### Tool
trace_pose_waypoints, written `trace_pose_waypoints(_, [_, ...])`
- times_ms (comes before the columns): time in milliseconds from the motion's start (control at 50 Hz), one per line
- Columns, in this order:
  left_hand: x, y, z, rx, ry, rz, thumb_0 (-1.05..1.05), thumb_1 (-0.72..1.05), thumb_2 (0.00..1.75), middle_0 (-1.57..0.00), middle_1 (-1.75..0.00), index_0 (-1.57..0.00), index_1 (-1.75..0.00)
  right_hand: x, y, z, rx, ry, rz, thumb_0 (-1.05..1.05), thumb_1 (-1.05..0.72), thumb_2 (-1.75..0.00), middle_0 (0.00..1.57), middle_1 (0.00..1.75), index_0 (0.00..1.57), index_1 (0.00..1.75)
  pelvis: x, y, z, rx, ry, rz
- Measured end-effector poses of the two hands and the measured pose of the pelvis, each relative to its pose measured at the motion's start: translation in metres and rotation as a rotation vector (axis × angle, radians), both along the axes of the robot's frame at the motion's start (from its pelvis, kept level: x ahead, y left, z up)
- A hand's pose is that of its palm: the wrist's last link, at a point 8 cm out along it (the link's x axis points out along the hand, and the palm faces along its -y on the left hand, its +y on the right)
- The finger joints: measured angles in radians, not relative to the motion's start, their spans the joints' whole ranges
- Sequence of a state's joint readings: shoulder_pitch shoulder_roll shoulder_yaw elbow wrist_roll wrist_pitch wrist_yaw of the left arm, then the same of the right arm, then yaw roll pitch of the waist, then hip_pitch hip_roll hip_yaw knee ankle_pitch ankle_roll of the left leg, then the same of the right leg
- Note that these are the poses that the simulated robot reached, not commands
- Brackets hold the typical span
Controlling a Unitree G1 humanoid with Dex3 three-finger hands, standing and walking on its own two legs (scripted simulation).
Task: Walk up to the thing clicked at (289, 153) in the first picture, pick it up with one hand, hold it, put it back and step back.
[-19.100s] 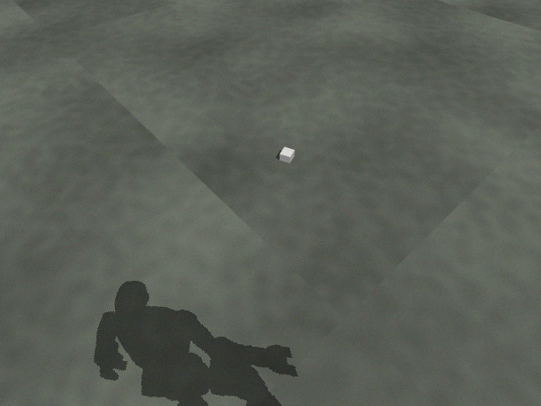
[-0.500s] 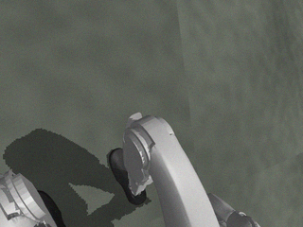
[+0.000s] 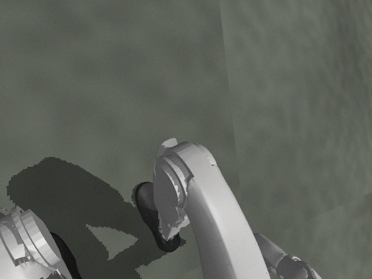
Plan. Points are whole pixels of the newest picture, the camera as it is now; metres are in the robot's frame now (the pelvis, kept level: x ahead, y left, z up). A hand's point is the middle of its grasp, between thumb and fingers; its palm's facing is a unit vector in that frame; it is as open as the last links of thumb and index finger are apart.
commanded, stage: close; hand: left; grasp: from above
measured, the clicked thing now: out of the picture +0.47 +0.36 -0.28
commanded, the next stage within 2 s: settle in 0.78 s
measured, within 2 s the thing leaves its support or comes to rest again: leaves its support in 1.12 s
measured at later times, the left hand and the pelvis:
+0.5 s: hand out of the picture +0.44 +0.35 -0.25, palm faces -0.45 -0.18 -0.87, open 9.8 cm; pelvis +0.00 +0.00 +0.00, yaw +0 degrees
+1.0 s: hand out of the picture +0.45 +0.35 -0.24, palm faces -0.43 -0.17 -0.89, open 9.4 cm; pelvis +0.00 +0.00 +0.00, yaw +0 degrees
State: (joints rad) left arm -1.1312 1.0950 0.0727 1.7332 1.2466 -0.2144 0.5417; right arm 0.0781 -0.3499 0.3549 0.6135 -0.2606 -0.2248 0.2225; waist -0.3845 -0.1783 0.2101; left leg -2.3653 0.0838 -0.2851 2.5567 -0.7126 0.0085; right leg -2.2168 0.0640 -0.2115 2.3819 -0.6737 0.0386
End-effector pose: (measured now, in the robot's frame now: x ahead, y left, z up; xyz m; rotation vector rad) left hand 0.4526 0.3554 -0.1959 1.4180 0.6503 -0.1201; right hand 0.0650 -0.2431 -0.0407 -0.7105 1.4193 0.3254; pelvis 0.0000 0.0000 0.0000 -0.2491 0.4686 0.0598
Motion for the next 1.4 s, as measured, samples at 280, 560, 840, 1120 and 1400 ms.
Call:
trace_pose_waypoints(280, [0.007, -0.004, 0.002, 0.01, -0.032, -0.001, 0.0, -0.08, 0.73, -0.33, -0.89, -0.39, -0.84, 0.0, 0.002, 0.004, -0.008, -0.007, -0.007, 0.0, -0.9, -0.9, 0.2, 0.3, 0.2, 0.3, 0.0, 0.002, 0.002, -0.011, 0.007, -0.001])
trace_pose_waypoints(560, [-0.002, 0.0, 0.006, 0.005, 0.006, 0.014, 0.0, 0.11, 0.56, -0.48, -0.8, -0.54, -0.71, -0.008, -0.001, 0.003, -0.007, -0.003, -0.017, 0.0, -0.9, -0.9, 0.2, 0.3, 0.2, 0.3, -0.003, 0.001, 0.002, -0.003, 0.0, 0.001])
trace_pose_waypoints(840, [0.002, 0.002, 0.008, 0.009, -0.021, -0.012, 0.0, 0.12, 0.43, -0.61, -0.66, -0.67, -0.56, -0.005, 0.001, 0.002, -0.013, 0.003, -0.008, 0.0, -0.9, -0.9, 0.2, 0.3, 0.2, 0.3, -0.001, 0.001, 0.002, -0.004, 0.0, -0.001])
trace_pose_waypoints(1120, [0.007, 0.002, 0.014, 0.011, -0.045, 0.006, 0.0, 0.12, 0.36, -0.72, -0.51, -0.78, -0.41, -0.006, 0.001, 0.005, -0.016, -0.002, -0.02, 0.0, -0.91, -0.9, 0.2, 0.3, 0.2, 0.3, -0.001, 0.001, 0.004, -0.006, 0.014, 0.0])
trace_pose_waypoints(1400, [0.008, 0.017, 0.07, 0.053, -0.068, 0.02, -0.01, 0.12, 0.34, -0.79, -0.38, -0.82, -0.33, 0.014, -0.003, -0.006, 0.033, -0.07, -0.08, 0.0, -0.91, -0.9, 0.2, 0.3, 0.2, 0.3, 0.002, 0.0, 0.008, 0.011, 0.055, 0.017])
